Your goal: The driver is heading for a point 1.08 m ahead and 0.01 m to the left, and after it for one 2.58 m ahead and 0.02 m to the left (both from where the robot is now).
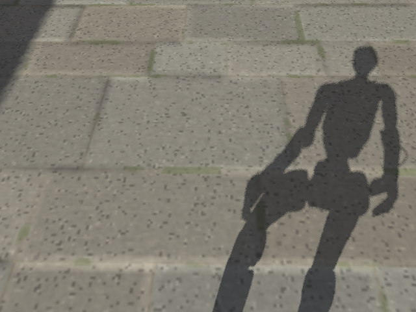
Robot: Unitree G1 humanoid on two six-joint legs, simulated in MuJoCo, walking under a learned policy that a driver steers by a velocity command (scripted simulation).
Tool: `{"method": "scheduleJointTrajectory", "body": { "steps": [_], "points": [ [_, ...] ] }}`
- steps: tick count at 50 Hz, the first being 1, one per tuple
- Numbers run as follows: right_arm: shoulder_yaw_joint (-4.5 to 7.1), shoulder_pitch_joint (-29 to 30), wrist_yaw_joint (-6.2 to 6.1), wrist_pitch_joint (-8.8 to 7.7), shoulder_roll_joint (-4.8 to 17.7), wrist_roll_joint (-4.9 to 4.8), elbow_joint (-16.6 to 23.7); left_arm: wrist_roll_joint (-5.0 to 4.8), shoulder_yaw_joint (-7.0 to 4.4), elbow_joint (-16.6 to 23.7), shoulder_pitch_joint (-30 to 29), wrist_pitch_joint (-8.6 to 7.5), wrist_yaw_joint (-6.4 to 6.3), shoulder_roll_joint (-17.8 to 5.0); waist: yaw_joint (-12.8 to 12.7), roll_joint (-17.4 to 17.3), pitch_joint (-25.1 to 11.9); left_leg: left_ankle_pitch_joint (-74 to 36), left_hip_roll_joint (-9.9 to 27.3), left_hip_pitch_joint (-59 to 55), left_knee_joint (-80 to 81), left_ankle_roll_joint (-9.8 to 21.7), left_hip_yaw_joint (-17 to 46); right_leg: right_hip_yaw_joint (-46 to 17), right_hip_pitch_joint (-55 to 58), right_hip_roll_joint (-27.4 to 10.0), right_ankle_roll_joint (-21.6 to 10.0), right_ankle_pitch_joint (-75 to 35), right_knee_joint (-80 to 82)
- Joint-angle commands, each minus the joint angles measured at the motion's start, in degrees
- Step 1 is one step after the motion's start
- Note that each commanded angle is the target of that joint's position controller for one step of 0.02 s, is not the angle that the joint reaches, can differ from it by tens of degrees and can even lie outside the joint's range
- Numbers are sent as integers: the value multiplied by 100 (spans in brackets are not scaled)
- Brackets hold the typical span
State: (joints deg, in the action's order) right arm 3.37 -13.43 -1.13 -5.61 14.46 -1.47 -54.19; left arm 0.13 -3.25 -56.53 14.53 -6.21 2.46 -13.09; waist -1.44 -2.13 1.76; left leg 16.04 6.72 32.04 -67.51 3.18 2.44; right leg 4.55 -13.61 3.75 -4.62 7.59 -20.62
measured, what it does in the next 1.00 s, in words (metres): walks ahead: left foot, then right foot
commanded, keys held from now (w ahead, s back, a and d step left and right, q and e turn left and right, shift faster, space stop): w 1.00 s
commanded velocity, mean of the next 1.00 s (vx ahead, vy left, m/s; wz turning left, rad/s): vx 0.50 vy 0.00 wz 0.00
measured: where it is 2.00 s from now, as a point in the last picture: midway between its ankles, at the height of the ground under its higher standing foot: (216, 176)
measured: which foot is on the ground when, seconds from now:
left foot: up 0.00-0.32, down 0.34-0.94, up 0.96-1.00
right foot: down 0.00-0.36, up 0.38-0.90, down 0.92-1.00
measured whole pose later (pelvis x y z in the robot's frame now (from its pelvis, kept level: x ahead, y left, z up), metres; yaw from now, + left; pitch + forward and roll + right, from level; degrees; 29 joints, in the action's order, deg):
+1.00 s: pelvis +0.58 +0.02 -0.02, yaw +0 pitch +2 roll +1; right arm 3.2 -20.7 -0.1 -4.8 14.1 -1.5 -58.1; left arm -0.7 -3.7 -50.5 4.0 -5.9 1.9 -13.7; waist 1.5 -0.7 2.2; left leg 26.8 0.5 13.1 -60.4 1.6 1.8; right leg 3.4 -26.2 0.4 -3.5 8.3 -32.3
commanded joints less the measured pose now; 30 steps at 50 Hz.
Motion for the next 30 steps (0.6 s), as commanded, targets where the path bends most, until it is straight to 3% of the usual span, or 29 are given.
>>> {"method": "scheduleJointTrajectory", "body": {
  "steps": [1, 4, 7, 12, 15, 16, 17, 18, 19, 20, 21, 22, 23, 25, 27, 30],
  "points": [
    [100, -439, -42, 102, 263, 68, 177, 11, -95, 244, -130, -118, -105, -680, 320, 528, 26, -623, 352, 335, 532, -131, 116, -1353, -168, -1575, -1020, -367, 1513],
    [111, 294, -5, 66, 278, 110, 408, -13, -109, 179, 217, -62, -225, -787, 129, 457, 147, -1570, 320, 820, 1684, -245, 56, -1176, 219, -1530, -912, -489, 1565],
    [60, 941, 69, 17, 184, 79, 564, -70, -120, 125, 514, -22, -273, -876, -81, 483, 214, -2222, 78, 616, 2779, -266, -172, -875, 428, -1415, -751, -536, 1554],
    [4, 1675, 237, -33, 225, 13, 844, -134, -164, -85, 995, 88, -297, -945, -289, 505, 390, -1906, -94, 710, 3585, -161, -212, -860, 1327, -1749, -682, -570, 1177],
    [69, 1412, 308, -91, 445, 2, 874, -142, -223, -82, 870, 176, -321, -1058, -14, 649, 194, -1263, -277, 149, 3828, 71, -318, -896, 1716, -1929, -527, -1479, 652],
    [154, 930, 303, -106, 600, 9, 754, -137, -226, -43, 717, 207, -321, -1078, 290, 692, -106, -1173, -476, -583, 3926, 185, -497, -746, 1687, -1798, -421, -2480, 66],
    [306, -59, 270, -107, 875, 25, 440, -109, -171, -4, 657, 235, -316, -937, 722, 591, -705, -1225, -615, -1911, 3921, 353, -588, -493, 1347, -1463, -262, -3049, -1097],
    [438, -1139, 214, -92, 1365, 97, 230, 0, -61, 144, 751, 231, -312, -710, 1016, -138, -1622, -1176, 502, -3707, 3847, 746, 718, -178, 137, -1075, -31, -1574, -3037],
    [484, -1431, 275, -75, 1663, 123, 80, -42, 153, 134, 1457, 95, -245, 99, 583, -1695, -2246, 47, 1624, -5447, 4680, 1603, 3533, -423, -2125, 31, 286, 2199, -4876],
    [313, -1292, 289, -101, 1066, 103, 144, -184, 21, 101, 1082, -42, -227, -541, 755, -1045, -2073, 522, 1495, -5311, 5053, 1368, 3823, -1205, -2753, -258, 150, 2469, -5564],
    [233, -772, 277, -119, 816, 88, 252, -293, -56, 286, 532, -122, -212, -847, 679, -730, -1331, 146, 1341, -4623, 5082, 1109, 2949, -1102, -3077, -547, 36, 1951, -5624],
    [177, -255, 280, -118, 701, 116, 376, -265, -59, 351, 235, -136, -254, -844, 495, -193, -931, -596, 1156, -3780, 5200, 1004, 2254, -940, -2844, -862, 32, 1394, -5391],
    [143, 14, 296, -122, 569, 166, 407, -169, -101, 366, 97, -106, -287, -799, 343, -35, -635, -1097, 976, -3095, 5365, 975, 1777, -905, -2597, -1044, 54, 1062, -5053],
    [84, 55, 315, -137, 373, 211, 327, -147, -119, 316, 311, 51, -292, -585, 86, -211, -513, -1401, 696, -2524, 5683, 939, 1207, -910, -2074, -1228, 76, 763, -4650],
    [114, -137, 270, -156, 512, 176, 218, -133, -119, 336, 259, 155, -309, -462, 29, -175, -319, -1688, 646, -2328, 5892, 1014, 890, -826, -2171, -1276, 167, 581, -4290],
    [151, -418, 161, -121, 678, 167, 111, -59, -144, 558, -377, 191, -317, -487, 139, -31, -78, -1936, 647, -2480, 6066, 1026, 642, -787, -2763, -1300, 345, -166, -3443]
  ]
}}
